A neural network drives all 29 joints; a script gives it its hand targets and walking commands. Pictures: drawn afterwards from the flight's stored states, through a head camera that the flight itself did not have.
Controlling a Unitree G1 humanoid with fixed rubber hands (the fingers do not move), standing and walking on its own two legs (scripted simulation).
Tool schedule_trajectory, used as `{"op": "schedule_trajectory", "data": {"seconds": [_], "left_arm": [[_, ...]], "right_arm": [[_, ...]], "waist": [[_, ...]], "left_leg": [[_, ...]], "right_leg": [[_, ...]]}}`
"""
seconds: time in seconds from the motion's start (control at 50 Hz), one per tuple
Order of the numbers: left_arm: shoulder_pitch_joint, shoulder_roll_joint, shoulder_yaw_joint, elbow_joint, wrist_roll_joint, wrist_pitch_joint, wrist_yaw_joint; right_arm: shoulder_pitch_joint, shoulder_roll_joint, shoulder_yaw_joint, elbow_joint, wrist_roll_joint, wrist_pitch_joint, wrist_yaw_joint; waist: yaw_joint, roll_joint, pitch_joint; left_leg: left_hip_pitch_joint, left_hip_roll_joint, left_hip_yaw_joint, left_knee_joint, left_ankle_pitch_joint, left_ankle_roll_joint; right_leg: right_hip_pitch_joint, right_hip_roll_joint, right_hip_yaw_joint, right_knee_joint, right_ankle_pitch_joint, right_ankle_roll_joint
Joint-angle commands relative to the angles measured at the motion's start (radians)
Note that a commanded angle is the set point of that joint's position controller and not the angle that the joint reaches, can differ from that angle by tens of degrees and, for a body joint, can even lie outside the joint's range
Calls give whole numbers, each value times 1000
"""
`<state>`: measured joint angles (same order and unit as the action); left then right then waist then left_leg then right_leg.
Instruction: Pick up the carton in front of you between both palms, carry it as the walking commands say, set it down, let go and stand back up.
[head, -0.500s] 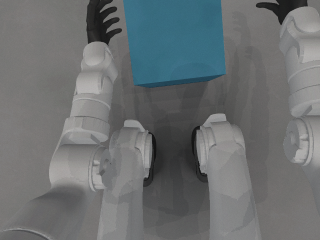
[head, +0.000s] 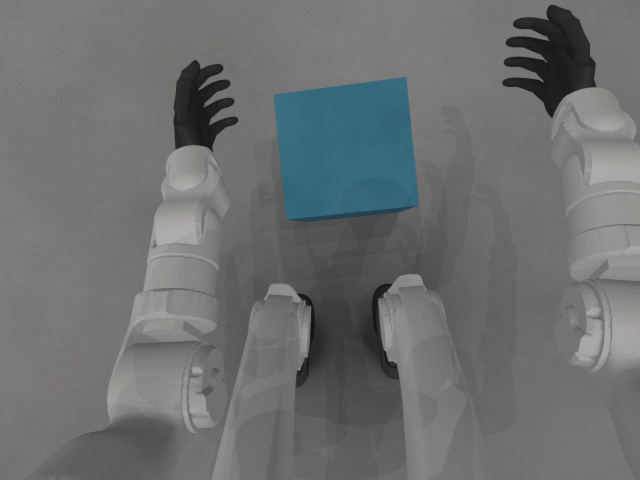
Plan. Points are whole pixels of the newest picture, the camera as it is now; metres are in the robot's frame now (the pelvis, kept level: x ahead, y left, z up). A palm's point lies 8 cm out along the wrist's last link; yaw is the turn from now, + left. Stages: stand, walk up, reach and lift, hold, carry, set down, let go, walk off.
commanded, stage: set down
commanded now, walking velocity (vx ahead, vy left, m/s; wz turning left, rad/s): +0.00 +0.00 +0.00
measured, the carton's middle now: (346, 162) +0.48 -0.03 -0.43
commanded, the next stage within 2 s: let go in 0.22 s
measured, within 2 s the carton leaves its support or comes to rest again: neither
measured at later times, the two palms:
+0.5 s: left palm (111, 170) +0.42 +0.16 +0.02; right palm out of the picture +0.43 -0.26 +0.02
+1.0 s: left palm out of the picture +0.30 +0.23 +0.15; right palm out of the picture +0.30 -0.22 +0.14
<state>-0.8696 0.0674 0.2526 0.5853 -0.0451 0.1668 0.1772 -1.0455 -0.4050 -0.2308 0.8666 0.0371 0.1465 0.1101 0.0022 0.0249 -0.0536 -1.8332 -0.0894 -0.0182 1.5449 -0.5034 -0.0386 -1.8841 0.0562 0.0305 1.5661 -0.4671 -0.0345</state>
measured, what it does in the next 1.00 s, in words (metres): rises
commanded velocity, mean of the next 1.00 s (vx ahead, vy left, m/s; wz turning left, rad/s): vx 0.00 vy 0.00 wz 0.00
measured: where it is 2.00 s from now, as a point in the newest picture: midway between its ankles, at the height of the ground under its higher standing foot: (344, 351)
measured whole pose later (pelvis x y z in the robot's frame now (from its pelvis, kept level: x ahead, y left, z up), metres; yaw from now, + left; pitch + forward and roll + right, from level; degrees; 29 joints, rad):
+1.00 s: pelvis +0.12 +0.01 +0.22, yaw -3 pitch +12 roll +0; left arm 0.18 0.19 0.05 0.46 -0.01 -0.02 -0.04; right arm 0.12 -0.19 -0.09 0.51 0.00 -0.03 0.04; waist 0.02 0.01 -0.04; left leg -0.40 -0.05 -0.06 0.48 -0.28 0.02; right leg -0.42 0.04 0.05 0.48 -0.26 -0.02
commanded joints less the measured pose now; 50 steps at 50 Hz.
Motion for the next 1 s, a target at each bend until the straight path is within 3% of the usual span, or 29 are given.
{"op": "schedule_trajectory", "data": {"seconds": [0.0,0.04,0.14,0.16,0.18,0.2,0.24,0.26,0.3,0.34,0.36,0.38,0.44,0.46,0.48,0.5,0.54,0.56,0.6,0.62,0.64,0.66,0.7,0.8,0.82,0.9,0.94,0.96,0.98], "left_arm": [[-151,69,55,-64,33,-22,-5],[-154,137,87,-148,35,-35,-21],[-163,50,35,-72,20,-5,-19],[-58,9,26,-15,56,-17,-27],[-15,32,24,-29,42,-29,-31],[-62,35,-6,-48,10,-32,-42],[-41,70,43,-45,63,-49,-52],[-85,105,53,-43,73,-55,-60],[40,41,34,-32,88,-55,-73],[110,114,51,-73,121,-59,-87],[169,76,-28,-68,92,-58,-102],[241,108,-4,-58,142,-66,-114],[285,193,-17,-187,153,-101,-130],[331,101,-72,-130,131,-96,-143],[330,88,-72,-93,101,-102,-157],[360,146,-68,-157,117,-114,-163],[455,166,-49,-175,124,-130,-173],[487,143,-90,-163,108,-133,-177],[606,125,-108,-126,90,-146,-185],[643,113,-109,-119,93,-142,-184],[679,184,-58,-120,102,-151,-195],[674,131,-114,-199,73,-161,-206],[754,167,-117,-149,65,-190,-206],[965,118,-196,-143,28,-206,-216],[1038,161,-177,-146,38,-208,-217],[1046,206,-184,-218,33,-209,-221],[1036,201,-212,-225,12,-203,-227],[1125,211,-169,-201,35,-194,-217],[1093,200,-205,-220,23,-192,-232]], "right_arm": [[-207,-51,-15,-144,-3,-24,9],[-256,-117,-30,-191,-21,-22,-2],[-226,-139,-71,-64,-81,-15,9],[-112,-68,-75,-13,-72,-21,6],[-112,-71,-34,-14,-84,-29,10],[-135,-59,-28,-64,-74,-28,12],[-121,-80,-120,-43,-123,-40,-15],[-130,-44,-104,-96,-97,-46,-21],[-58,-15,-74,-97,-121,-43,-24],[83,3,-91,-68,-177,-32,-45],[134,39,-67,-187,-153,-43,-55],[243,38,-66,-152,-163,-46,-69],[292,58,-56,-307,-132,-72,-79],[348,62,-30,-284,-112,-80,-77],[320,105,42,-278,-58,-87,-69],[371,64,-10,-317,-85,-102,-71],[457,103,32,-360,-70,-106,-69],[509,85,23,-337,-82,-115,-64],[584,70,43,-341,-74,-122,-59],[692,78,-1,-335,-105,-129,-57],[704,96,14,-328,-94,-135,-60],[761,84,22,-346,-85,-145,-69],[783,120,80,-382,-57,-167,-71],[994,133,101,-413,-30,-193,-66],[1089,119,125,-440,-38,-192,-70],[1211,117,115,-400,-21,-198,-68],[1215,148,112,-456,-43,-185,-67],[1245,119,111,-392,-44,-173,-66],[1236,123,132,-502,-19,-183,-66]], "waist": [[13,-140,-958],[51,-157,-1085],[-40,-113,-871],[-4,-85,-926],[14,-167,-927],[-15,-153,-952],[18,-126,-920],[-25,-137,-892],[15,-92,-884],[0,-129,-988],[-84,-157,-1009],[-9,-84,-997],[-9,-123,-873],[-23,-23,-783],[33,-40,-648],[5,-84,-713],[48,-54,-751],[-5,-60,-663],[31,-57,-605],[-63,-98,-582],[9,-94,-554],[-30,-92,-568],[24,-87,-549],[11,-30,-495],[41,-50,-508],[-13,28,-303],[-24,-52,-188],[20,14,-172],[-22,10,-169]], "left_leg": [[385,-21,94,-217,259,-23],[425,-21,124,-249,287,-22],[383,-18,92,-359,188,-41],[533,-14,104,-390,251,-43],[520,-10,76,-403,301,-30],[499,-4,76,-408,329,-26],[448,-15,90,-462,326,-38],[478,-10,75,-458,329,-25],[555,-6,95,-516,305,-33],[545,-18,107,-536,312,-28],[647,-16,86,-549,329,-19],[722,-16,97,-584,346,-20],[828,20,67,-648,288,7],[829,13,60,-676,328,-1],[819,14,66,-694,310,4],[883,24,55,-710,328,10],[970,24,61,-712,323,8],[960,33,38,-762,328,11],[1031,32,31,-794,386,8],[1051,29,34,-797,360,11],[1094,39,16,-846,379,18],[1082,33,18,-841,441,8],[1191,35,-13,-872,539,21],[1390,48,-23,-939,753,8],[1487,46,-16,-933,757,2],[1621,67,-29,-1033,776,-9],[1655,69,-40,-1115,745,6],[1689,66,-33,-1139,772,-4],[1677,61,-25,-1122,708,-15]], "right_leg": [[829,13,-27,-240,418,48],[968,6,-2,-266,441,67],[955,4,-13,-367,368,33],[1005,8,-21,-410,418,48],[966,-4,-23,-396,467,51],[1056,-6,-7,-416,542,49],[1088,-24,7,-451,564,42],[1061,-5,25,-467,568,43],[1129,-14,10,-527,528,43],[1299,-24,55,-562,599,55],[1353,-14,25,-557,670,61],[1344,-23,30,-607,627,60],[1295,-21,1,-673,464,58],[1300,-15,23,-711,483,35],[1252,-34,33,-750,460,27],[1297,-29,35,-762,473,34],[1409,-38,46,-795,426,44],[1361,-29,12,-779,464,43],[1417,-27,21,-813,495,37],[1425,-24,23,-846,493,33],[1418,-26,-8,-841,496,41],[1523,-46,33,-874,616,22],[1549,-34,27,-867,673,46],[1607,-26,21,-960,828,35],[1626,-19,21,-962,816,55],[1635,-27,33,-1082,677,36],[1675,0,-1,-1104,702,44],[1668,-18,10,-1147,635,39],[1713,-8,4,-1141,629,47]]}}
